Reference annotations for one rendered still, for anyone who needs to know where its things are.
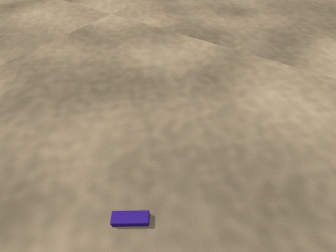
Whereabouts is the carton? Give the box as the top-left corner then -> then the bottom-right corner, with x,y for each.
110,210 -> 150,227

